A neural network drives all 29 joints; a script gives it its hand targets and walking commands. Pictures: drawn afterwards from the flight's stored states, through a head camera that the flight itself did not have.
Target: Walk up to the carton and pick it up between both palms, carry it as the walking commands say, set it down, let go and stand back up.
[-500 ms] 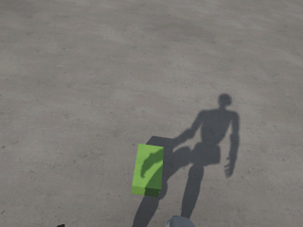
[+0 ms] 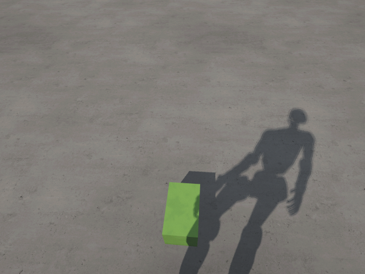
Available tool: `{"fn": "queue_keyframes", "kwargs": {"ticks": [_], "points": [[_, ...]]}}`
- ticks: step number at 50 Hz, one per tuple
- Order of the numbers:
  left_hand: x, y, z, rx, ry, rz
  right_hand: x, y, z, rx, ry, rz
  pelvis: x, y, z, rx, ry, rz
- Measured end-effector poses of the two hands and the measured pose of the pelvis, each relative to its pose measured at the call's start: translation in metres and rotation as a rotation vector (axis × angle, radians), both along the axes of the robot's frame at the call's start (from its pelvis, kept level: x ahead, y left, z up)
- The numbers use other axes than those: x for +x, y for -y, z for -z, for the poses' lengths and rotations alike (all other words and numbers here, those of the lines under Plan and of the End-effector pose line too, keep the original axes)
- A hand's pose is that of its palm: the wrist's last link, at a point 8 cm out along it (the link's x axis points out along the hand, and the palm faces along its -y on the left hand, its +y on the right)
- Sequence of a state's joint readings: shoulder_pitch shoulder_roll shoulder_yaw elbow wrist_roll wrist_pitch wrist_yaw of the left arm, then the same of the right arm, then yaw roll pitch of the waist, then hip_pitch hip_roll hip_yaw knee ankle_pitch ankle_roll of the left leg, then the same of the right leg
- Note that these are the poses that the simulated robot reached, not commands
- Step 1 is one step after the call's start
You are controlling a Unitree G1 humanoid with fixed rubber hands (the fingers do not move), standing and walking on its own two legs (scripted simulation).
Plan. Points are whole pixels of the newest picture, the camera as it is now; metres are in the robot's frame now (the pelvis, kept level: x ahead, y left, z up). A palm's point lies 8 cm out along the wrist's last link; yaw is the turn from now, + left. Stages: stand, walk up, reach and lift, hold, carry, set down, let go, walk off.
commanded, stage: walk up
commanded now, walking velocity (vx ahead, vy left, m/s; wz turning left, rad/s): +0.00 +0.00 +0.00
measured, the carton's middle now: (182, 213) +0.51 +0.03 -0.70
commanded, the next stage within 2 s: stand in 1.66 s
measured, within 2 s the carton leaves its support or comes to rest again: neither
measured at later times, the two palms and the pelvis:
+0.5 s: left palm out of the picture +0.00 +0.24 -0.15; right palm out of the picture -0.01 -0.20 -0.15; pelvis +0.00 +0.02 +0.00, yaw +0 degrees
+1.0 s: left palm out of the picture +0.01 +0.25 -0.15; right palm out of the picture +0.00 -0.20 -0.15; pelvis +0.02 +0.03 +0.00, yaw +1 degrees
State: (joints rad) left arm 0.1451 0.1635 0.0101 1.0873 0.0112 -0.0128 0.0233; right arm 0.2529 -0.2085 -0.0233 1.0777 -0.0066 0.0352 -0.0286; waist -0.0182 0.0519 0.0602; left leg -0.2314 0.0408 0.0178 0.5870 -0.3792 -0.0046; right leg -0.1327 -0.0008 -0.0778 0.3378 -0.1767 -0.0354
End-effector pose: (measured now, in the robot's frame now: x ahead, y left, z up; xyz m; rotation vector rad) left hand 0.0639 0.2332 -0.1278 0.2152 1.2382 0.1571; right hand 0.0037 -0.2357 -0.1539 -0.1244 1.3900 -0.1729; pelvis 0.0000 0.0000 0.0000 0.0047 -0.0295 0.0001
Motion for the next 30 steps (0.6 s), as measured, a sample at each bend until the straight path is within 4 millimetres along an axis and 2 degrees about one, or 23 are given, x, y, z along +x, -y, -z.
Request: {"fn": "queue_keyframes", "kwargs": {"ticks": [5,13,21,30], "points": [[-0.027,-0.002,0.016,-0.031,-0.064,-0.049,0.002,-0.004,-0.002,-0.026,0.007,-0.014,0.000,-0.003,0.004,-0.024,0.011,-0.008],[-0.054,-0.003,0.022,-0.065,-0.117,-0.072,-0.001,-0.020,-0.010,-0.023,0.011,-0.015,0.001,-0.010,0.001,-0.008,0.017,-0.006],[-0.064,-0.009,0.022,-0.064,-0.137,-0.074,-0.008,-0.032,-0.008,-0.013,-0.002,-0.007,0.002,-0.018,0.001,-0.005,0.013,-0.005],[-0.065,-0.013,0.021,-0.057,-0.149,-0.074,-0.016,-0.039,-0.007,-0.008,-0.026,0.004,0.005,-0.023,0.001,-0.005,0.005,-0.006]]}}
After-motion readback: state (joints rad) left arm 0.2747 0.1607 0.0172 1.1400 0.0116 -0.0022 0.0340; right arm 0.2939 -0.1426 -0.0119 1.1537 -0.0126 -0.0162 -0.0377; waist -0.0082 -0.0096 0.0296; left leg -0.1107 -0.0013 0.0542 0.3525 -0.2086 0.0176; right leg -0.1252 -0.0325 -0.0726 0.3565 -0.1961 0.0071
